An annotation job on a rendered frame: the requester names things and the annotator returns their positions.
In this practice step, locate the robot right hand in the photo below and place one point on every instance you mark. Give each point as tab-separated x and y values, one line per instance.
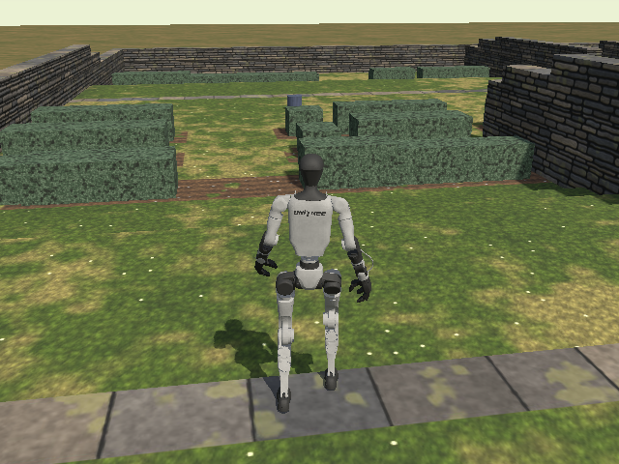
366	288

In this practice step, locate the left robot thigh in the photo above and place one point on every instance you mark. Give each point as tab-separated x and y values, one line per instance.
285	289

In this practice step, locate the robot left hand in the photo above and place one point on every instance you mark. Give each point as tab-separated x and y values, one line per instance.
269	263

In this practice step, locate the right robot forearm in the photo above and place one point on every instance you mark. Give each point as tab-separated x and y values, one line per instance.
358	262

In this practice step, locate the robot left shin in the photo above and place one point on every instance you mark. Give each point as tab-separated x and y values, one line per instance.
284	364

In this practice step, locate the left robot forearm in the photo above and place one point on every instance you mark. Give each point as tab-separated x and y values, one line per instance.
263	251

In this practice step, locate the left robot upper arm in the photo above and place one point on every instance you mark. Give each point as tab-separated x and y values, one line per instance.
280	204

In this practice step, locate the right robot upper arm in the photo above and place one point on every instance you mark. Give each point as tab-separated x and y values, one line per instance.
341	206

